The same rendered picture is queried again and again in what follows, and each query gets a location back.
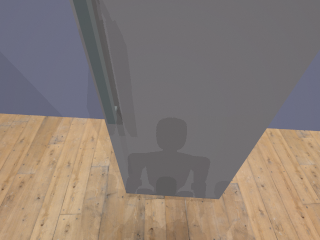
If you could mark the handle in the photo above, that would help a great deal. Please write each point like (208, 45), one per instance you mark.
(87, 22)

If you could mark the fridge door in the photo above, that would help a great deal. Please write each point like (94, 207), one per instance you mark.
(196, 84)

